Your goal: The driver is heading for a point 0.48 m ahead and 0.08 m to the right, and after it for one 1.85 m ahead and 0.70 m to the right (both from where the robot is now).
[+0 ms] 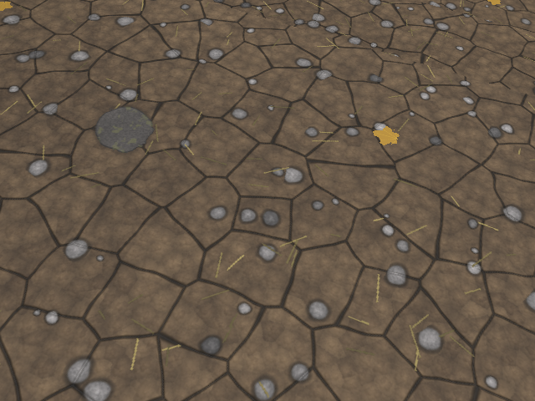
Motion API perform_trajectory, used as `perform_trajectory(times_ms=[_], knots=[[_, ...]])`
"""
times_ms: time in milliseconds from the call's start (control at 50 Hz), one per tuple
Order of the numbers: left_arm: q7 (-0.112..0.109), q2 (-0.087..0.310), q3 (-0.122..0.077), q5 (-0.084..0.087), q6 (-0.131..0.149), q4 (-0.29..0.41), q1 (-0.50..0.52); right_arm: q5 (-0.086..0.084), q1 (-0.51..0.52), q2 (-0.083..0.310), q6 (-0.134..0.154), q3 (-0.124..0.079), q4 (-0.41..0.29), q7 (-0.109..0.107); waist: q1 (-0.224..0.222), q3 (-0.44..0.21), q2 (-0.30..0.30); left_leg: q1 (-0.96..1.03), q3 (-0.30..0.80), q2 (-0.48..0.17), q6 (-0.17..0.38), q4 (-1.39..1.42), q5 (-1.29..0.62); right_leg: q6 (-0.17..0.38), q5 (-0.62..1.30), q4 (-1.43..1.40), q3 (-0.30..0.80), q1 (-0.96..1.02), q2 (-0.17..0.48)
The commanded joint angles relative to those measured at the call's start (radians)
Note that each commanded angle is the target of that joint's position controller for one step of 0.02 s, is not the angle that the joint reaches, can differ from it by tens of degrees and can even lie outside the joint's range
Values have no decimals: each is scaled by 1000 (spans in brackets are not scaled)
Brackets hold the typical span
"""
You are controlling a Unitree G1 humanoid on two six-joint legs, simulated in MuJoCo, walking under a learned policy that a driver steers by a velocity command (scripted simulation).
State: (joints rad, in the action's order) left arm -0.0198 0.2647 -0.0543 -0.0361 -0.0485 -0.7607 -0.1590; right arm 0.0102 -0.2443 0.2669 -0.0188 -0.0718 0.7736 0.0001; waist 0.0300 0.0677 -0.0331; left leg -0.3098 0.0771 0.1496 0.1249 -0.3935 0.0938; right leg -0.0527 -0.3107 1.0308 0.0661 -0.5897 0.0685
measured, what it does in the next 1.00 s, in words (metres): walks ahead: right foot, then left foot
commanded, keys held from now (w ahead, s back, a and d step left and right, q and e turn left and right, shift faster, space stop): no key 0.12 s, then w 0.70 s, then e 0.18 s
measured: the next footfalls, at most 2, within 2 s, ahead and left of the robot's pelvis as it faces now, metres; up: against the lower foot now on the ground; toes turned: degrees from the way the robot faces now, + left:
right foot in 0.30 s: +0.07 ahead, -0.14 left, +0.00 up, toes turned +5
left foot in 0.74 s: +0.36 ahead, +0.09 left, +0.00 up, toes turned +6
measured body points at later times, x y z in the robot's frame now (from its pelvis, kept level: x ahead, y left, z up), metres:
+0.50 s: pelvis +0.10 -0.05 +0.01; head +0.11 -0.07 +0.46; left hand +0.09 +0.22 -0.11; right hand +0.22 -0.30 -0.12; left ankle +0.15 +0.09 -0.68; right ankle +0.03 -0.14 -0.74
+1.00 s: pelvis +0.34 +0.02 +0.01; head +0.37 +0.04 +0.46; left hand +0.41 +0.28 -0.13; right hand +0.39 -0.24 -0.12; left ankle +0.32 +0.08 -0.74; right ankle +0.40 -0.12 -0.66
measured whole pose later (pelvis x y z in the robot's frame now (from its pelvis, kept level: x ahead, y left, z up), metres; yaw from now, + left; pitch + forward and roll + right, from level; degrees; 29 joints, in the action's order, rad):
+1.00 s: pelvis +0.34 +0.02 +0.01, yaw +0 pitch +0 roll +0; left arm 0.02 0.25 -0.05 -0.03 0.02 -0.88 -0.25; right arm 0.02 -0.30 0.22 0.08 -0.03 0.92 0.00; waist -0.01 0.06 -0.04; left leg -0.11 -0.12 0.05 0.09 -0.29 0.19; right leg 0.04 -0.23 1.02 0.02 -0.58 0.04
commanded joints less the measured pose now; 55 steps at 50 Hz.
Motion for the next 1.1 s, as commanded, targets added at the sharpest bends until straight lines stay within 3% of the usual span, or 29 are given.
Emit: perform_trajectory(times_ms=[20, 120, 140, 200, 240, 280, 300, 320, 340, 360, 380, 440, 560, 640, 680, 700, 720, 740, 760, 780, 800, 820, 840, 860, 900, 940, 1020, 1100], knots=[[-6, 88, -24, 5, -1, 42, -44, 3, -34, 138, 9, -31, -55, -8, -3, -125, 124, 136, 307, -288, 68, 154, 27, -3, 20, -30, 0, -8, -8], [-8, 78, -16, 15, 5, 46, -17, 13, -56, 127, 10, -20, -39, -13, 12, -106, 130, 159, 323, -293, 79, 140, 24, 22, -38, -162, -8, 65, -33], [-5, 78, -13, 13, 9, 46, -22, 16, -74, 129, 10, -20, -32, -11, 17, -121, 130, 159, 335, -288, 91, 152, 134, 28, -60, -189, -20, 96, -42], [8, 76, -6, 9, 27, 50, -21, 25, -86, 130, 5, -16, -14, -5, 20, -86, 149, 120, 391, -288, 122, 186, 402, 50, -143, -294, -57, 167, -75], [8, 65, 0, 14, 44, 38, -60, 23, -83, 134, 4, -16, -3, -4, -4, -58, 125, 65, 403, -280, 117, 175, 452, 82, -146, -438, -75, 278, -98], [-2, 42, 7, 13, 66, 0, -158, 5, -47, 114, 6, -11, -4, -10, -69, -32, 80, -89, 364, -212, 62, 111, 498, 131, -13, -698, -71, 521, -100], [-13, 94, -1, 4, 77, -10, -209, -2, -23, 63, 18, 3, -24, -12, -87, -29, -24, -226, 279, -150, 6, -35, 509, 164, -130, -786, 91, 643, 42], [-17, 183, -17, 3, 83, -10, -255, -15, 1, 9, 36, 18, -52, -6, -101, -56, -177, -374, 56, -14, -39, -297, 448, 241, -373, -910, 424, 722, 262], [-12, 221, -38, -2, 86, -39, -254, 25, 71, 93, 48, 1, -67, -2, -100, 76, -84, -467, 30, -49, -48, -396, 367, 293, -401, -943, 530, 597, 325], [-5, 175, -30, 11, 93, -39, -217, 31, 58, 106, 56, -7, -61, 10, -57, 99, -37, -459, 47, -99, -56, -445, 289, 288, -367, -935, 473, 574, 285], [5, 139, -22, 22, 100, -35, -178, 29, 24, 106, 59, -7, -38, 22, -32, 85, -43, -444, 29, -118, -73, -464, 238, 256, -296, -936, 390, 583, 229], [17, 97, -13, 26, 121, -55, -207, 37, 33, 84, 55, -3, -18, 43, -41, 30, -79, -422, -46, -148, -108, -541, 141, 233, 2, -930, 211, 611, 135], [24, 89, -13, 25, 131, -123, -329, 30, 237, 28, 51, 26, -77, 53, -99, 33, -80, -407, -142, -177, -134, -385, 49, 234, 416, -886, 76, 623, 96], [18, 116, -16, 20, 132, -151, -360, 22, 310, 31, 54, 34, -102, 53, -107, 42, -93, -291, -171, -156, -94, -227, 50, 227, 544, -851, 61, 625, 128], [14, 130, -17, 19, 131, -156, -335, 21, 261, 50, 57, 28, -90, 42, -66, 21, -96, -170, -178, -128, -55, -179, 81, 210, 725, -787, 48, 625, 148], [13, 138, -18, 20, 130, -160, -325, 21, 187, 67, 60, 20, -65, 32, -27, -20, -95, -61, -182, -100, -35, -152, 99, 195, 879, -701, 31, 628, 145], [13, 140, -17, 25, 127, -164, -312, 24, 46, 86, 67, 9, -17, 22, 40, -97, -68, 117, -189, -76, -8, -88, 66, 176, 954, -540, -7, 604, 116], [13, 128, -11, 31, 127, -155, -305, 39, -112, 131, 79, -8, 28, 8, 106, -194, -39, 370, -106, -159, 25, -77, 79, 159, 794, -333, -35, 454, 82], [23, 26, 16, 55, 129, -106, -351, 63, -246, 237, 82, -33, 40, -5, 117, -358, 168, 664, 313, -473, 110, -29, 306, 117, 317, 26, -98, 157, -28], [18, 74, -3, 43, 124, -118, -363, 29, -240, 240, 72, -36, 57, 2, 96, -401, 239, 635, 648, -582, 172, 128, 319, 123, -188, 219, -36, 29, -135], [18, 116, -17, 24, 120, -102, -282, 10, -128, 191, 68, -24, 49, 5, 52, -217, 143, 491, 501, -528, 149, 133, 347, 140, -120, 262, 8, -39, -62], [27, 91, -9, 22, 127, -92, -232, 8, -48, 125, 74, -7, 39, 9, 27, -112, 98, 348, 373, -482, 133, 167, 286, 144, -43, 217, 1, -35, -23], [31, 62, -5, 26, 123, -103, -231, 12, 0, 80, 83, 7, 38, 8, -10, -46, 84, 242, 251, -434, 96, 197, 126, 141, -8, 157, -8, 11, 3], [32, 53, -4, 13, 110, -114, -249, 9, 9, 56, 93, 17, 49, 3, -38, -18, 98, 169, 156, -403, 74, 205, -69, 127, -5, 118, -12, 66, 12], [35, 26, -2, 7, 85, -142, -300, 10, -12, 46, 116, 23, 69, 2, -66, -36, 94, 125, 30, -387, 67, 189, -424, 105, -8, 104, -21, 139, -12], [37, 25, -8, 9, 72, -134, -280, 5, -21, 63, 128, 21, 84, 0, -84, -43, 103, 134, -64, -377, 63, 180, -591, 92, 41, 70, -32, 112, -25], [47, 7, 1, 9, 66, -73, -126, 1, -13, 56, 113, 29, 90, -16, -66, -28, 131, 137, -199, -333, 38, 161, -628, 77, 204, -140, -92, 79, -24], [54, -5, 12, 4, 65, -33, -37, -3, -67, 78, 97, 23, 113, -33, -24, -55, 122, 221, -232, -355, 34, 87, -644, 95, 271, -317, -147, 124, -47]])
